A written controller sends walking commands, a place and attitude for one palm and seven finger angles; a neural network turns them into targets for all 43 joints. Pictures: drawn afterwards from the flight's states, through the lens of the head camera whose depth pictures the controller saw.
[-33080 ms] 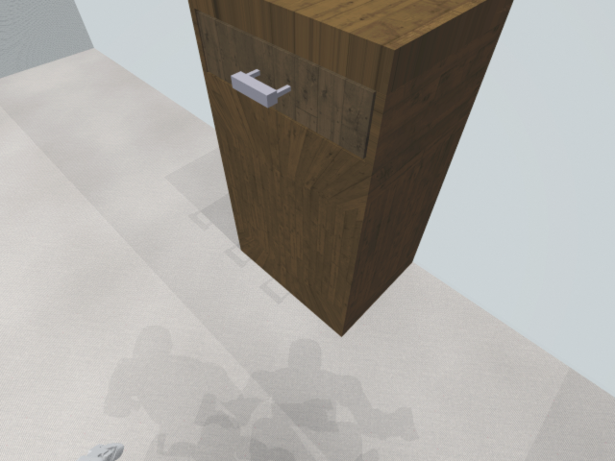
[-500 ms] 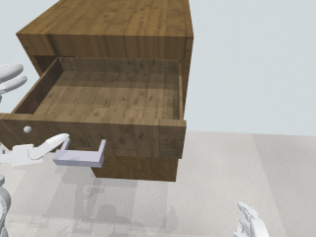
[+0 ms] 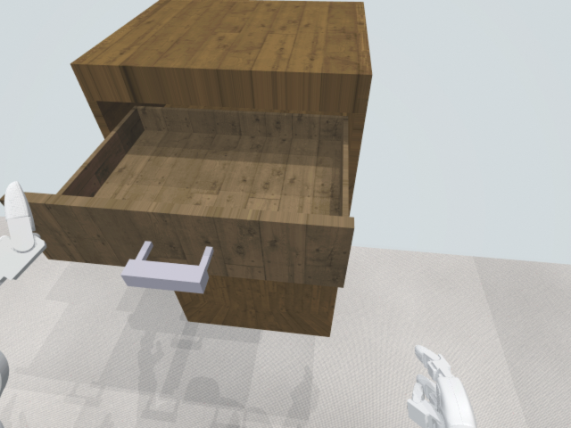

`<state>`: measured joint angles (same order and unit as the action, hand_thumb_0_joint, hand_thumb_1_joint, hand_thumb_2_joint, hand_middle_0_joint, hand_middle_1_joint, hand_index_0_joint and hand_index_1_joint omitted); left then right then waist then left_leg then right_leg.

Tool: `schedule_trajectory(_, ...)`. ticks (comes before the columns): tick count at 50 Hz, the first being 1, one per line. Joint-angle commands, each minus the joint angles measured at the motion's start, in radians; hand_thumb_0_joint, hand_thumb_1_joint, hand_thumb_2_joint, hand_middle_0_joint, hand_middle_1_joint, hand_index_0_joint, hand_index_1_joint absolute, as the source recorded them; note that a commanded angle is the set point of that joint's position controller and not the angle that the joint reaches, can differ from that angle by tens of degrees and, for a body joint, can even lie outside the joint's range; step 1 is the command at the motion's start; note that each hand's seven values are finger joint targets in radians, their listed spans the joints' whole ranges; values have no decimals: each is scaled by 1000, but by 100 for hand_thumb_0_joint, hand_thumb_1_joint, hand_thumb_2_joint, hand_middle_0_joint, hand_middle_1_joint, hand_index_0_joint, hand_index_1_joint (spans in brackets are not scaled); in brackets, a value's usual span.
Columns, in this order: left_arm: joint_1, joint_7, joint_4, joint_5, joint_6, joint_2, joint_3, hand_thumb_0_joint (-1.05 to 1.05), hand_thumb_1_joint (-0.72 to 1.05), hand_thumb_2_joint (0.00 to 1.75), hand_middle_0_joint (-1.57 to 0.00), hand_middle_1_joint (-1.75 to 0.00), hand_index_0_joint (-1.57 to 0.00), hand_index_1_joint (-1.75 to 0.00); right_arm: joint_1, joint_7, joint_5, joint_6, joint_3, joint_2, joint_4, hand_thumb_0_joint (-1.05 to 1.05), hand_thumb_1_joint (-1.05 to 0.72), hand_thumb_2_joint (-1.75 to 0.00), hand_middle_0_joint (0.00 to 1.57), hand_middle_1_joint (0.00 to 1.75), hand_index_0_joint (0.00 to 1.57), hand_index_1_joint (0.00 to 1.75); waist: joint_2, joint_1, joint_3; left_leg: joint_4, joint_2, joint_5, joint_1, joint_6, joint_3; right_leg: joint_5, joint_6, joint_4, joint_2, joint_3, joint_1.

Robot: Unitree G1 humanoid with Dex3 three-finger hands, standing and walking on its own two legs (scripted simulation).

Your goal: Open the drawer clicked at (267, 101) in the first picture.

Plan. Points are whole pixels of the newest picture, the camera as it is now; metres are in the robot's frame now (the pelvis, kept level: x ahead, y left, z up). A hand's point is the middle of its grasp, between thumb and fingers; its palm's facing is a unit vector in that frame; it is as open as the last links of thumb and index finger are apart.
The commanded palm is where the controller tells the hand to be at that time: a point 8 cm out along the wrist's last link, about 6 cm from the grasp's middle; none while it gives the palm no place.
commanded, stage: draw the hand back to the body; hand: left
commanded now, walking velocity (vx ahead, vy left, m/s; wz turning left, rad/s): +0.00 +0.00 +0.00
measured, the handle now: (171, 263) +0.30 +0.22 +0.08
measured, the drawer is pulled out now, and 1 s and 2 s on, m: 0.29 0.29 0.29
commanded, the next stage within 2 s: step back with the hand held close in 0.04 s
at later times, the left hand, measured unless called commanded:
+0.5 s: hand (40, 267) +0.17 +0.24 +0.24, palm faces +0.43 -0.71 -0.55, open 7.4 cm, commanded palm +0.09 +0.29 +0.27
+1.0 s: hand out of the picture +0.06 +0.25 +0.26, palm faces +0.58 -0.73 -0.35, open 7.4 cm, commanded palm +0.00 +0.28 +0.27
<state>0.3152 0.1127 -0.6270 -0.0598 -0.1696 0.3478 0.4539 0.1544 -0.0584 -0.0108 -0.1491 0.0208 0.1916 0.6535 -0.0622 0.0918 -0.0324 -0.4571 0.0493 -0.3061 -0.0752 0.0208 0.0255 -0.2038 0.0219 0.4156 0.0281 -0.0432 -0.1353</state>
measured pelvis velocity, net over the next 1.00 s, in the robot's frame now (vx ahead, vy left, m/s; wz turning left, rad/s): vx -0.14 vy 0.00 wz -0.01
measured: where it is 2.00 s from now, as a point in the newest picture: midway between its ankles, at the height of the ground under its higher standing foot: outside the picture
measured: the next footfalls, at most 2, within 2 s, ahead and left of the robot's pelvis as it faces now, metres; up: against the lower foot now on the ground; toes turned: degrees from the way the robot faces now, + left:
right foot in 1.02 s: -0.10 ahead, -0.11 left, +0.00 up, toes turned -3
left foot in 1.26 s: -0.19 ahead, +0.12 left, +0.00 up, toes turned +3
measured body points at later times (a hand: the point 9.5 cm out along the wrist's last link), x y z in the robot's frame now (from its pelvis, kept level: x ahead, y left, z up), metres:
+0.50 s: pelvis -0.04 +0.01 -0.01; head -0.01 +0.02 +0.44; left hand +0.14 +0.28 +0.27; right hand +0.12 -0.24 -0.09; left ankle -0.03 +0.13 -0.74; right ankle +0.02 -0.14 -0.74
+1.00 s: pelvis -0.14 +0.00 -0.02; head -0.15 +0.01 +0.43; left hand +0.03 +0.28 +0.28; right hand -0.01 -0.24 -0.10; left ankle -0.03 +0.13 -0.74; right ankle -0.13 -0.11 -0.72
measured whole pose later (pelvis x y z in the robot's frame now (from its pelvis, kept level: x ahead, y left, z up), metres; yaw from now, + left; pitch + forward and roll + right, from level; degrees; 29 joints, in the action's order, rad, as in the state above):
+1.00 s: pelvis -0.14 +0.00 -0.02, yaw -1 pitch -1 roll -2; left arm 0.37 0.19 -0.67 -0.03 -0.27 0.45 0.59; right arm 0.28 -0.06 -0.04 -0.14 -0.03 0.18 0.65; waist -0.02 -0.03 0.02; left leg -0.63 0.06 -0.17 -0.45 0.01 -0.01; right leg -0.45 -0.01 0.78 -0.05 -0.03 -0.36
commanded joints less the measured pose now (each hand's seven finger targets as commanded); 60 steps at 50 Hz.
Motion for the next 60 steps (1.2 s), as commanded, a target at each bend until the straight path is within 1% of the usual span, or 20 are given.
schedule_trajectory(1,-149,16,-201,3,-49,203,95,0,90,90,-20,-30,-20,-30,-132,-11,4,-62,-39,113,-164,0,-90,-90,20,30,20,30,-41,-17,93,74,-7,242,-50,-12,14,146,-40,-45,-21,-10,51)
schedule_trajectory(7,-91,19,-143,-3,-47,183,95,0,90,90,-20,-30,-20,-30,-127,-13,6,-62,-36,106,-162,0,-90,-90,20,30,20,30,-14,-14,56,84,-8,197,-75,-11,20,105,-37,-55,-22,-16,40)
schedule_trajectory(8,-145,15,-184,0,-80,312,209,0,90,90,-20,-30,-20,-30,-90,-11,9,-32,-44,153,-199,0,-90,-90,20,30,20,30,82,-79,8,39,7,134,-135,-37,15,146,-30,-113,31,90,-97)
schedule_trajectory(10,-85,6,-142,8,-86,253,149,0,90,90,-20,-30,-20,-30,-90,-14,14,-5,-43,128,-192,0,-90,-90,20,30,20,30,187,-87,56,-43,-17,92,-114,-37,18,100,-43,-153,93,122,-146)
schedule_trajectory(16,80,34,-246,13,-122,301,226,0,90,90,-20,-30,-20,-30,-72,-21,7,11,-71,153,-220,0,-90,-90,20,30,20,30,-19,-79,218,2,31,375,-139,-31,-24,320,-30,21,57,42,-28)
schedule_trajectory(21,174,55,-316,19,-140,321,276,0,90,90,-20,-30,-20,-30,-39,-23,-6,20,-96,155,-248,0,-90,-90,20,30,20,30,-28,-83,258,-11,64,482,-211,-29,-42,386,-30,132,30,24,6)
schedule_trajectory(29,75,90,-278,37,-172,293,282,0,90,90,-20,-30,-20,-30,7,-37,-26,-16,-104,148,-228,0,-90,-90,20,30,20,30,-78,-107,173,15,115,155,-439,-60,-82,132,-42,276,22,52,-37)
schedule_trajectory(32,8,98,-252,43,-175,289,263,0,90,90,-20,-30,-20,-30,23,-40,-25,-21,-101,142,-213,0,-90,-90,20,30,20,30,-1,-120,146,-61,76,-16,-458,-53,-71,117,-65,191,69,134,-103)
schedule_trajectory(36,-31,111,-229,56,-154,318,255,0,90,90,-20,-30,-20,-30,42,-42,-24,10,-98,146,-173,0,-90,-90,20,30,20,30,188,-125,141,-327,-45,-218,-264,-20,-10,-315,-136,-161,220,313,-365)
schedule_trajectory(38,-51,107,-225,60,-142,292,220,0,90,90,-20,-30,-20,-30,26,-36,-21,14,-78,124,-179,0,-90,-90,20,30,20,30,243,-132,157,-290,-34,-142,-214,-26,-16,-201,-131,-131,235,232,-343)
schedule_trajectory(40,-17,100,-215,55,-137,280,220,0,90,90,-20,-30,-20,-30,21,-41,-27,22,-82,143,-177,0,-90,-90,20,30,20,30,123,-131,139,-127,6,-119,-247,-47,-86,-209,-87,-35,148,145,-336)
schedule_trajectory(42,-20,105,-232,48,-158,253,225,0,90,90,-20,-30,-20,-30,-9,-50,-38,7,-79,153,-194,0,-90,-90,20,30,20,30,-219,-125,63,189,224,-211,-541,-137,-310,-298,-26,391,-58,8,-247)
schedule_trajectory(43,-64,108,-276,43,-171,259,229,0,90,90,-20,-30,-20,-30,-5,-49,-44,-18,-87,134,-199,0,-90,-90,20,30,20,30,-255,-123,80,295,296,-270,-687,-176,-389,-323,-14,637,-121,26,-121)
schedule_trajectory(46,-21,110,-251,41,-161,294,238,0,90,90,-20,-30,-20,-30,21,-31,-46,-49,-107,140,-157,0,-90,-90,20,30,20,30,-182,-106,119,120,204,22,-459,-172,-220,-328,-15,560,-100,45,-195)
schedule_trajectory(49,-27,78,-260,21,-146,289,212,0,90,90,-20,-30,-20,-30,-36,6,-6,-66,-80,144,-164,0,-90,-90,20,30,20,30,-132,-89,127,93,175,-36,-438,-104,-172,-168,-41,141,-39,13,-20)
schedule_trajectory(50,-49,66,-273,25,-147,307,208,0,90,90,-20,-30,-20,-30,-36,14,2,-62,-76,143,-164,0,-90,-90,20,30,20,30,-20,-98,98,-24,112,-114,-461,-63,-114,-87,-80,-30,58,117,-29)
schedule_trajectory(51,-29,67,-260,32,-137,367,237,0,90,90,-20,-30,-20,-30,-25,20,6,-51,-68,122,-165,0,-90,-90,20,30,20,30,200,-101,96,-271,-30,-162,-476,4,-2,-45,-164,-214,277,440,-108)
schedule_trajectory(52,-117,73,-266,27,-149,405,251,0,90,90,-20,-30,-20,-30,-47,18,7,-45,-66,128,-157,0,-90,-90,20,30,20,30,251,-85,52,-519,-42,-178,-452,15,-8,135,-214,-258,397,495,-236)
schedule_trajectory(56,-25,58,-189,45,-132,339,236,0,90,90,-20,-30,-20,-30,-44,2,12,-23,-59,93,-167,0,-90,-90,20,30,20,30,209,-93,128,-508,-15,-121,-355,28,12,424,-180,-82,248,182,-168)
schedule_trajectory(60,10,56,-224,36,-137,319,216,0,90,90,-20,-30,-20,-30,1,-12,6,-17,-52,118,-148,0,-90,-90,20,30,20,30,155,-106,159,-77,-31,-43,-232,-5,41,395,-117,-46,187,163,-125)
